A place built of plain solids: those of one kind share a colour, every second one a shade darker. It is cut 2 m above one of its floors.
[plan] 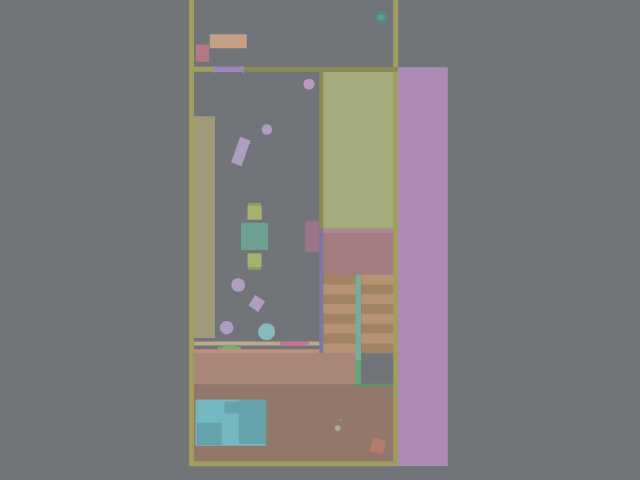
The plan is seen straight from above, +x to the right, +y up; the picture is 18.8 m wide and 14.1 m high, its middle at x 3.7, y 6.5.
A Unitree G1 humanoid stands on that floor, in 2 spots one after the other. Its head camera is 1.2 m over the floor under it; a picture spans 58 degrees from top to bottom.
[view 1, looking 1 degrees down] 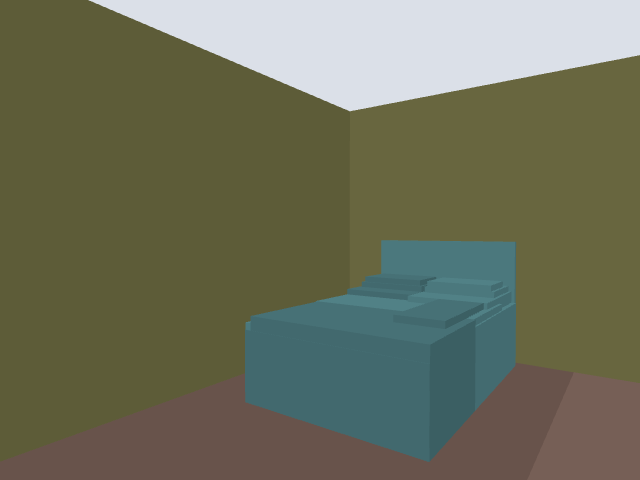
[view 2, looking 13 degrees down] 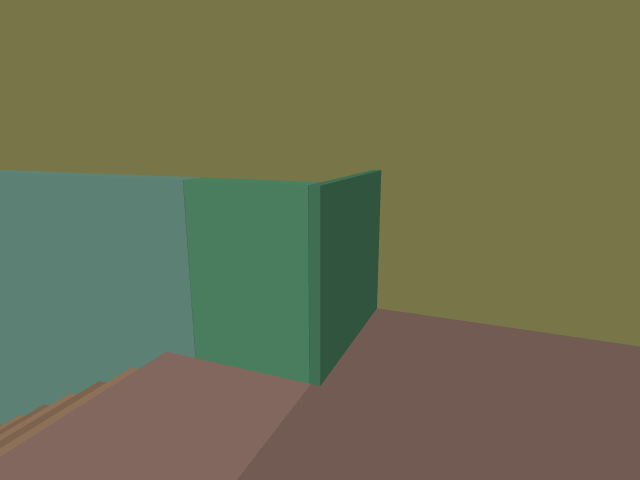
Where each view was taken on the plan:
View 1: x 4.27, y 2.67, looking -144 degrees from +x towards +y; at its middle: wall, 4.55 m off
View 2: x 2.94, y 1.49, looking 22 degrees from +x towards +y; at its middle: guard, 2.00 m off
